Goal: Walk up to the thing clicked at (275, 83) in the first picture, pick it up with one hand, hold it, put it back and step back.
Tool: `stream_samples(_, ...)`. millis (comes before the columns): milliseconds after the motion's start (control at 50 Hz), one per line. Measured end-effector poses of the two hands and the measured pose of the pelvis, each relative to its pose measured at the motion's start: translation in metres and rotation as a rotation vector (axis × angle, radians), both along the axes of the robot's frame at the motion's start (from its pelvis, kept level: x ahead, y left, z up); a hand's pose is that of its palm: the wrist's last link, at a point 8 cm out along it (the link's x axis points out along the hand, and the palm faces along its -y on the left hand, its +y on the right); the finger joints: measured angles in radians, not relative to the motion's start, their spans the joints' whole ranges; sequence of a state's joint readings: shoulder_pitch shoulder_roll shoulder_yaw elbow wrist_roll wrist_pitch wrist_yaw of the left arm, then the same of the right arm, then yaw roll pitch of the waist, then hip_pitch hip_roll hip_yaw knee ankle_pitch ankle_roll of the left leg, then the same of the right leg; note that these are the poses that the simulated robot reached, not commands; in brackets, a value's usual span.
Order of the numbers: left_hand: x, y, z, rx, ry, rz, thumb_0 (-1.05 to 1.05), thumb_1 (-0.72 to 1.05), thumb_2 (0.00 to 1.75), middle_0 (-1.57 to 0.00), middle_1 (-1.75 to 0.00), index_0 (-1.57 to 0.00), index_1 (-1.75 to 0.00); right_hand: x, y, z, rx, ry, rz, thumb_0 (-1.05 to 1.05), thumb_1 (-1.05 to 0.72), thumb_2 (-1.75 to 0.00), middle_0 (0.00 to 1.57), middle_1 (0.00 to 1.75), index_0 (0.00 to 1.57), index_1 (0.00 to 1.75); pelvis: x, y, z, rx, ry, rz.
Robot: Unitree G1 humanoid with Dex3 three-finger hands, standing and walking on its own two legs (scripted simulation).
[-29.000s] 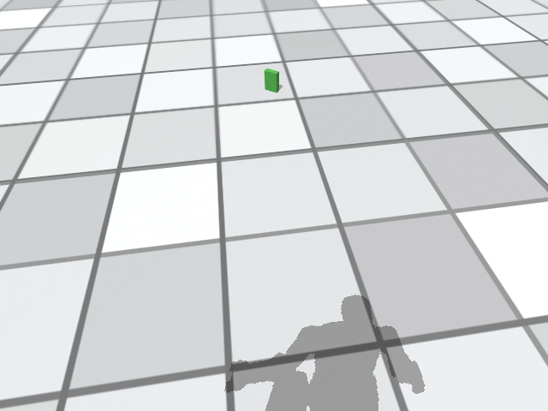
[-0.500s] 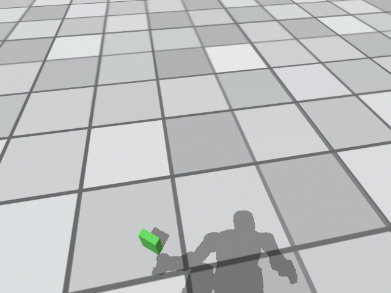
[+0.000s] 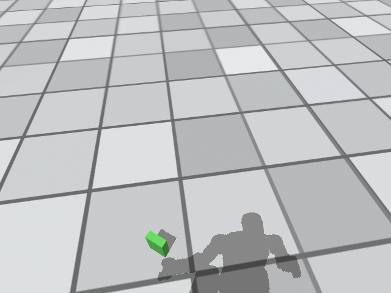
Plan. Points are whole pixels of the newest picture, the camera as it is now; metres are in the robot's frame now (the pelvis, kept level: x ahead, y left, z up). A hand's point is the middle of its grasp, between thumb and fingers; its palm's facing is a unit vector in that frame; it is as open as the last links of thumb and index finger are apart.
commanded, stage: walk up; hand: left
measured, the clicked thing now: (157, 244) +0.47 +0.23 -0.71
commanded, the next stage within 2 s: stand in 0.30 s
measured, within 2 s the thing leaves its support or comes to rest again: neither
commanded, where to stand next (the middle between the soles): +0.07 +0.01 m, yaw -3 degrees
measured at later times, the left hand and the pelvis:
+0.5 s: hand out of the picture +0.08 +0.25 -0.16, palm faces -0.01 -0.94 -0.34, open 7.4 cm; pelvis +0.00 +0.00 +0.00, yaw +0 degrees
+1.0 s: hand out of the picture +0.05 +0.25 -0.16, palm faces -0.03 -0.94 -0.34, open 7.4 cm; pelvis -0.01 -0.01 +0.00, yaw -1 degrees
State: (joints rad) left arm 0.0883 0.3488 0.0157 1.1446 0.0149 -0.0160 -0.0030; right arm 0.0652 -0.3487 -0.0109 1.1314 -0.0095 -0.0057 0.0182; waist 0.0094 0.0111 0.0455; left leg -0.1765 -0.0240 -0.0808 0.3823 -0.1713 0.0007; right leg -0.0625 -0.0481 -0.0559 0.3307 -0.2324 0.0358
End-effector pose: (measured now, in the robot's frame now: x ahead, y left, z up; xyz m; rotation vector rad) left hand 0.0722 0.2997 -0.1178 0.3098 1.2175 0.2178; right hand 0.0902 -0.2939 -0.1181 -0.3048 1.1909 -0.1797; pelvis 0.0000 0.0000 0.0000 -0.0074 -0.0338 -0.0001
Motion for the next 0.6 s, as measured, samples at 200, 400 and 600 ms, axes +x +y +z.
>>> stream_samples(200, 0.000, -0.001, 0.000, 0.000, 0.004, 0.007, 0.01, 0.90, 0.90, -0.20, -0.30, -0.20, -0.29, -0.008, -0.002, -0.002, -0.001, 0.033, -0.006, 0.00, -0.90, -0.90, 0.20, 0.30, 0.20, 0.30, 0.002, -0.001, 0.000, -0.001, 0.000, 0.008)
stream_samples(400, 0.002, -0.002, 0.000, -0.002, 0.004, 0.008, 0.01, 0.90, 0.90, -0.20, -0.30, -0.20, -0.29, -0.011, -0.002, -0.002, -0.008, 0.036, -0.004, 0.00, -0.90, -0.90, 0.20, 0.30, 0.20, 0.30, 0.001, -0.002, 0.001, 0.004, 0.000, 0.003)
stream_samples(600, -0.007, -0.007, 0.000, -0.009, 0.023, -0.005, 0.01, 0.90, 0.90, -0.20, -0.30, -0.20, -0.29, -0.015, -0.006, 0.000, -0.013, 0.023, -0.002, 0.00, -0.90, -0.90, 0.20, 0.30, 0.20, 0.30, -0.004, -0.003, 0.001, 0.003, -0.003, -0.006)
